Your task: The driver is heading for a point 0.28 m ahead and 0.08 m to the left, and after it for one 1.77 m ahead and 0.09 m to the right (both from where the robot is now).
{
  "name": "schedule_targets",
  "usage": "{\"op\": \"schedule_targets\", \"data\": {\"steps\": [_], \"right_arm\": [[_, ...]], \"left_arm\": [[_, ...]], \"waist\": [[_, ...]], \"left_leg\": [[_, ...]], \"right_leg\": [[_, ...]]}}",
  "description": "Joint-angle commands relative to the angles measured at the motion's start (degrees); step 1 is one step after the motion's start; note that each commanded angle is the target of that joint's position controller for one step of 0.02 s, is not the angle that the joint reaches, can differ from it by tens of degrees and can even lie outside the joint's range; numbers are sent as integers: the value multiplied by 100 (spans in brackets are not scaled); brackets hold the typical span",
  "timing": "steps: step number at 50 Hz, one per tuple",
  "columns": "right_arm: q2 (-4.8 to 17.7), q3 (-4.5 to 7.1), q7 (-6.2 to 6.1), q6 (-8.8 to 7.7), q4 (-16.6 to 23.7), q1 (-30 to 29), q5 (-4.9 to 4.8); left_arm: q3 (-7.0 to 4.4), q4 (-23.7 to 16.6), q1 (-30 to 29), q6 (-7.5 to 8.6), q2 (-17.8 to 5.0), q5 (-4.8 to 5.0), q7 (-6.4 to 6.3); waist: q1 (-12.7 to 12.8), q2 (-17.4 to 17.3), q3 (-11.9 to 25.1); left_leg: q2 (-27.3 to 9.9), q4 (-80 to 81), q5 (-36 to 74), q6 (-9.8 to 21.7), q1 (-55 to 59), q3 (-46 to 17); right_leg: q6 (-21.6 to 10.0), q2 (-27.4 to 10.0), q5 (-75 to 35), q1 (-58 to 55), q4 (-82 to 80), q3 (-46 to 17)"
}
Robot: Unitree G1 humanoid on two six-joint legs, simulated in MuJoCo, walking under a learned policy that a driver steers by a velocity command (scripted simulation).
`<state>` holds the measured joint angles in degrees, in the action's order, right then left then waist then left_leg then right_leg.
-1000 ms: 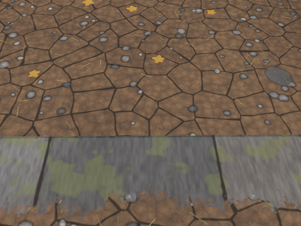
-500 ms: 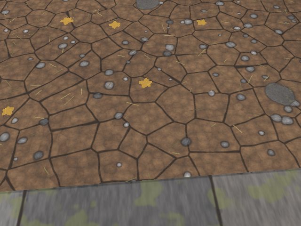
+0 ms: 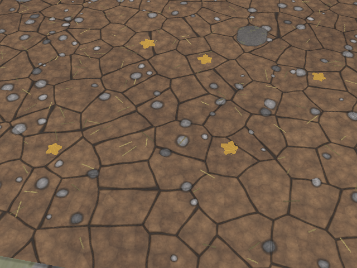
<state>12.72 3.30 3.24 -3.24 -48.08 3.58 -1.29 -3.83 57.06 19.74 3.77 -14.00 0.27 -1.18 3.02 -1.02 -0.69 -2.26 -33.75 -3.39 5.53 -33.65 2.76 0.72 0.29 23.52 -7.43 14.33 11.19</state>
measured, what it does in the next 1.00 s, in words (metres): walks ahead: left foot, then right foot 0.04 m lower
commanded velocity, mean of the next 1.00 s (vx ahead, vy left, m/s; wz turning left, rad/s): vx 0.38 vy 0.00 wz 0.15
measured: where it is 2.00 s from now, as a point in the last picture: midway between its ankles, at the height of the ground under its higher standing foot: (211, 161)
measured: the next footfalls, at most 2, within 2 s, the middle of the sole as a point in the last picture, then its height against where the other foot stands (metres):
left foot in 0.04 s outside the picture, level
right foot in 0.56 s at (204, 260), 0.04 m lower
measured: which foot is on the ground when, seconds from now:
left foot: up 0.00-0.02, down 0.04-0.56, up 0.58-1.00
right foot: down 0.00-0.02, up 0.04-0.54, down 0.56-1.00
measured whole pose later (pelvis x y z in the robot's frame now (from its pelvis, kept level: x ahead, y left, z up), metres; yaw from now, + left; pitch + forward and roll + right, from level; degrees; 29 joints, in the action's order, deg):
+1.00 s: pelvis +0.48 +0.05 -0.02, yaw +6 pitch +3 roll +1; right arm 14.1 3.1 -1.7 -2.1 -37.2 3.4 -0.5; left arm -4.0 45.1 17.7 -0.3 -15.9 1.1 -1.6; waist 4.0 -1.4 0.7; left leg 1.8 -35.6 -9.6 -4.4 -29.0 -7.5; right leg -2.9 6.4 14.3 14.2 26.2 -12.8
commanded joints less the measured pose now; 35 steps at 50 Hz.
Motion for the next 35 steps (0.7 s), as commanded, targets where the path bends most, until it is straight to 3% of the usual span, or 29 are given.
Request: {"op": "schedule_targets", "data": {"steps": [1, 2, 3, 4, 5, 6, 7, 8, 10, 13, 16, 19, 22, 25, 26, 27, 28, 29, 30, 31, 32, 33, 34, 35], "right_arm": [[1024, 404, 12, -68, 212, 986, -17], [1585, 597, -109, -24, 52, 1959, 11], [1958, 622, -119, -64, 64, 1975, -47], [1471, 482, -133, -76, 93, 2213, 7], [1185, 414, -162, -108, 120, 1925, 33], [1041, 365, -166, -131, 250, 1479, 29], [865, 310, -162, -129, 371, 1075, 53], [758, 261, -178, -131, 472, 870, 103], [872, 278, -223, -136, 523, 847, 68], [1186, 366, -346, -149, 508, 1105, 28], [1166, 374, -400, -109, 498, 1316, 24], [1063, 353, -436, -76, 397, 1617, -36], [1021, 347, -493, -9, 393, 1780, -33], [1032, 352, -556, 36, 356, 1903, 58], [1049, 351, -545, 53, 364, 1897, 60], [898, 291, -504, 49, 399, 1872, 71], [649, 173, -461, 20, 533, 1747, 115], [317, 55, -421, -50, 374, 2779, 133], [728, 71, -415, -101, 322, 3208, 60], [1014, 122, -440, -85, 467, 2427, 8], [1135, 133, -474, -66, 688, 1585, 77], [1111, 155, -518, -50, 845, 1094, 192], [981, 143, -548, -30, 987, 940, 279], [775, 105, -569, -1, 1087, 921, 294]], "left_arm": [[-224, -340, -214, -79, -1114, 30, -100], [-154, -499, -161, -35, -999, -51, -112], [139, -725, 406, 167, -74, -194, 38], [32, -800, -208, 425, -602, 74, 133], [-25, -975, -736, 554, -827, 245, 168], [-22, -1000, -911, 601, -803, 178, 132], [-83, -973, -965, 573, -836, 34, 83], [-130, -984, -866, 490, -859, -18, 69], [-144, -1057, -785, 339, -720, -60, 39], [-103, -1322, -1415, 255, -570, -135, -2], [-83, -1446, -1843, 317, -528, -107, 79], [-52, -1692, -2387, 386, -524, -62, 176], [-56, -1883, -2630, 433, -617, -13, 283], [-66, -1792, -2292, 475, -748, 28, 367], [-87, -1726, -2051, 487, -782, 21, 358], [-150, -1558, -1559, 516, -922, -85, 336], [-182, -1387, -681, 557, -1122, -259, 350], [-229, -1227, -89, 518, -1395, -281, 355], [-276, -1023, 307, 405, -1440, 34, 421], [-203, -1178, -40, 313, -1143, 144, 409], [-99, -1374, -571, 238, -917, 73, 376], [-15, -1472, -890, 208, -812, 1, 363], [6, -1446, -913, 209, -800, -42, 336], [-9, -1371, -830, 183, -824, -69, 312]], "waist": [[-919, 568, 624], [-1243, -143, 1302], [-588, -1397, 1934], [-979, -890, 2211], [-1008, -698, 1408], [-783, -96, 979], [-543, 153, 637], [-323, 109, 536], [-157, 20, 380], [-299, -84, 134], [-484, -223, 165], [-710, -290, 28], [-785, -297, 42], [-710, -559, -4], [-590, -576, 56], [-392, -388, 374], [-34, 15, 1156], [-286, 1539, 1956], [-214, 1856, 2373], [-20, 1206, 1708], [13, 457, 1121], [-90, -13, 674], [-218, 58, 577], [-312, 307, 596]], "left_leg": [[611, 270, -279, 417, 1815, 398], [-291, 327, -249, 841, 3692, -1103], [-1622, 1009, -1163, 1969, 5597, -4354], [-1659, 1616, -1501, 1868, 5858, -4876], [-1458, 1647, -1042, 1537, 5303, -3957], [-1218, 1671, -447, 1338, 4412, -3268], [-1014, 1760, 174, 1220, 3512, -2747], [-869, 1902, 516, 1195, 2932, -2473], [-756, 2093, 748, 1220, 2346, -2238], [-509, 2227, 868, 1116, 1888, -1847], [-200, 1999, 623, 826, 1752, -1595], [-220, 1714, -212, 666, 1925, -1893], [-327, 1033, -675, 661, 2322, -2434], [-574, 428, -80, 598, 2857, -2546], [-531, 111, 380, 513, 2921, -2471], [-187, -731, 1183, 357, 2924, -2215], [124, -2234, 751, 118, 2113, -1800], [960, -4276, -2955, -397, 341, -1207], [848, -5153, -3585, -647, -648, -1178], [521, -5354, -3254, -742, -1194, -1145], [300, -5147, -2788, -780, -1179, -952], [153, -4709, -2528, -820, -982, -855], [22, -4186, -2366, -828, -703, -866], [3, -3771, -2389, -837, -469, -828]], "right_leg": [[-495, -1369, -6512, 395, 2379, 12], [-253, -1103, -4761, 1901, 4272, 60], [64, 234, 711, 4419, 6167, -638], [-94, 148, 909, 5114, 6703, -1680], [-248, -166, 400, 5535, 6558, -1675], [-288, -429, -94, 5293, 6092, -1639], [-235, -594, -341, 4866, 5584, -1594], [-186, -707, -473, 4420, 5296, -1631], [-19, -732, -521, 4125, 4657, -1561], [202, -550, -1478, 4125, 3407, -1394], [161, -300, -2924, 3784, 2332, -1402], [69, -190, -3503, 3738, 1492, -1551], [30, -100, -3217, 3713, 1068, -1760], [-149, -263, -2660, 3707, 999, -1702], [-279, -217, -2487, 3406, 872, -1539], [-465, -160, -2814, 2656, 757, -1411], [-768, -729, -4453, 1083, 1422, -1864], [-1758, -1956, -6395, -992, 1786, -3709], [-2319, -2513, -5213, -1591, 1371, -5162], [-2158, -2251, -4454, -1201, 1126, -4956], [-1876, -1950, -4737, -340, 1050, -4296], [-1738, -1720, -5454, 570, 981, -3868], [-1639, -1500, -5988, 1032, 953, -3587], [-1551, -1299, -6296, 1224, 914, -3367]]}}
